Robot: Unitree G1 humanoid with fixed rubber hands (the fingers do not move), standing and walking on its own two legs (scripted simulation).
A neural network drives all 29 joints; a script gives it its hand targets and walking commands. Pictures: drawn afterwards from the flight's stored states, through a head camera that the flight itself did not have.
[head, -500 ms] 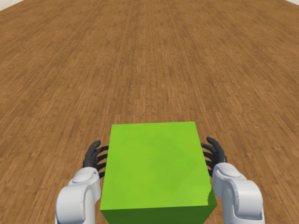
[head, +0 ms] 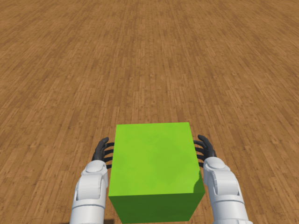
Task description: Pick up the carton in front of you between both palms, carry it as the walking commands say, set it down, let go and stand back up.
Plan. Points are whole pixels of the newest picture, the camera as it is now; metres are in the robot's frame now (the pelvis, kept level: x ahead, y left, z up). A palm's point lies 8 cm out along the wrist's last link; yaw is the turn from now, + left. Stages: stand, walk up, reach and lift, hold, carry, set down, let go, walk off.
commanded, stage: carry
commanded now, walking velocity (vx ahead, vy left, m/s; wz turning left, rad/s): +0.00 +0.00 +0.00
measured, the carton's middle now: (154, 175) +0.28 +0.00 -0.05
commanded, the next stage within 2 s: hold in 0.34 s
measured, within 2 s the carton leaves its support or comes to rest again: neither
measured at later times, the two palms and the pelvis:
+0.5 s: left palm (95, 169) +0.26 +0.15 +0.04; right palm (210, 165) +0.26 -0.15 +0.04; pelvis -0.02 +0.00 +0.01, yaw +0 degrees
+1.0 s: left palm (98, 166) +0.28 +0.15 +0.02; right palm (207, 162) +0.28 -0.15 +0.02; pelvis -0.08 +0.00 -0.02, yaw -1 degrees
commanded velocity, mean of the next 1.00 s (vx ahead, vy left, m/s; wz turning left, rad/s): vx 0.00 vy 0.00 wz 0.00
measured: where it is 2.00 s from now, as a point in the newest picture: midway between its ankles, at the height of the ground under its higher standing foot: outside the picture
